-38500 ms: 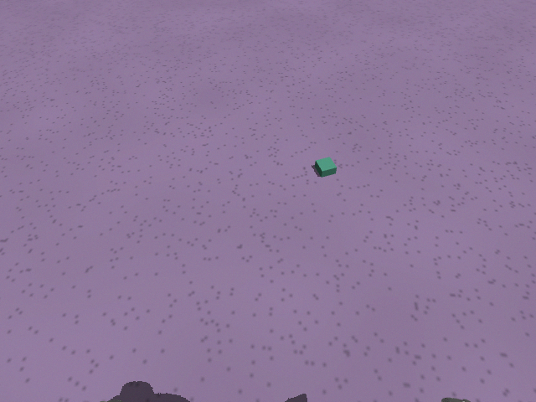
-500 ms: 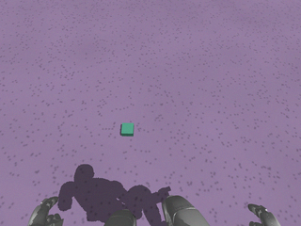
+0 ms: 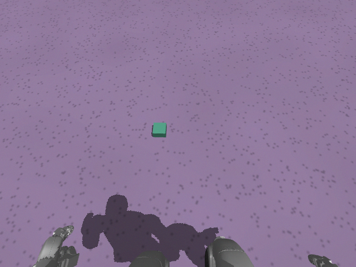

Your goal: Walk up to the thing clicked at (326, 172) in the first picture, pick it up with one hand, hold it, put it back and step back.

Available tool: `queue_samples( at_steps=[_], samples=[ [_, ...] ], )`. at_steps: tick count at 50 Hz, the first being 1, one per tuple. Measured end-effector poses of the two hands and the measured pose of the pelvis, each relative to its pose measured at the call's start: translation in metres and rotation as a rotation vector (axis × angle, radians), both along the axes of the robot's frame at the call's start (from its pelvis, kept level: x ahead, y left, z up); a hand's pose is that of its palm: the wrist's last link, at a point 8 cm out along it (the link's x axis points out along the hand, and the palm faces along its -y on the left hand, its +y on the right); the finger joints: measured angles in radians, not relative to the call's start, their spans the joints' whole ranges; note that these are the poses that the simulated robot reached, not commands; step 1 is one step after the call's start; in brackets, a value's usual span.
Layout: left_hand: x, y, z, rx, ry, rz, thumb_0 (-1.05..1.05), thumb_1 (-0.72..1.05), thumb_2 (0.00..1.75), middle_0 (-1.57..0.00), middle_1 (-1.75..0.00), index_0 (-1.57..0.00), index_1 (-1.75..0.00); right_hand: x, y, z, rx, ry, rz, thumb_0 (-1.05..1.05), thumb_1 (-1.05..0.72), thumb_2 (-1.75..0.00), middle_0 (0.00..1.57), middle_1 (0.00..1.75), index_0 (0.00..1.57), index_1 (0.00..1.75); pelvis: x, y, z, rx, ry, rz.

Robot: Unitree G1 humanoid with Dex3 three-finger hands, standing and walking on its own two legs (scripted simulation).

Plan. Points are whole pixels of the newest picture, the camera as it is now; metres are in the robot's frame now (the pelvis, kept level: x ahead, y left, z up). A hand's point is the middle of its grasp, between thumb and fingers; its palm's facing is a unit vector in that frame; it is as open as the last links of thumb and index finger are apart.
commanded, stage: step back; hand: left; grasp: from above
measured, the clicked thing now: (159, 129) +0.90 +0.15 -0.73
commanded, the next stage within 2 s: stand in 1.52 s
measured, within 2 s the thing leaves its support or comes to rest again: neither
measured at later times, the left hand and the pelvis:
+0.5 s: hand out of the picture -0.11 +0.25 -0.13, palm faces -0.05 -0.90 -0.43, open 7.3 cm; pelvis -0.18 -0.02 +0.01, yaw -3 degrees
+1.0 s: hand out of the picture -0.15 +0.24 -0.13, palm faces +0.02 -0.92 -0.39, open 7.3 cm; pelvis -0.21 -0.03 +0.01, yaw +0 degrees
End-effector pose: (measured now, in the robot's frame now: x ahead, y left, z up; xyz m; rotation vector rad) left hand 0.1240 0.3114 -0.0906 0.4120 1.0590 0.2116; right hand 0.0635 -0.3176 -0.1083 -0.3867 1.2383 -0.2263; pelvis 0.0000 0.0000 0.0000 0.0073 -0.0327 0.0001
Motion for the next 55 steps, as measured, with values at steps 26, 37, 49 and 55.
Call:
queue_samples(
  at_steps=[26,37,49,55],
  samples=[
    [-0.243,-0.021,0.006,0.009,0.121,0.047,0.01,0.9,0.89,-0.2,-0.3,-0.21,-0.3,-0.173,-0.025,0.005,0.03,-0.079,-0.008,0.0,-0.91,-0.9,0.2,0.3,0.21,0.3,-0.187,-0.023,0.009,0.008,-0.012,-0.042],
    [-0.287,0.01,0.002,-0.009,0.114,0.1,0.01,0.91,0.89,-0.2,-0.3,-0.21,-0.3,-0.251,-0.004,0.009,0.034,0.024,-0.011,0.01,-0.91,-0.9,0.2,0.3,0.21,0.3,-0.217,-0.01,0.012,0.016,-0.021,0.017],
    [-0.284,-0.026,-0.001,-0.034,0.097,0.088,0.01,0.91,0.89,-0.2,-0.3,-0.21,-0.3,-0.228,-0.025,0.002,0.044,-0.015,-0.017,0.01,-0.9,-0.9,0.2,0.3,0.21,0.3,-0.208,-0.032,0.01,-0.019,-0.026,-0.001],
    [-0.282,-0.031,0.003,-0.053,0.098,0.116,0.01,0.91,0.89,-0.2,-0.3,-0.21,-0.3,-0.195,-0.024,0.008,0.043,-0.027,0.034,0.0,-0.91,-0.9,0.2,0.3,0.21,0.3,-0.195,-0.028,0.016,-0.013,-0.018,0.017]
  ],
)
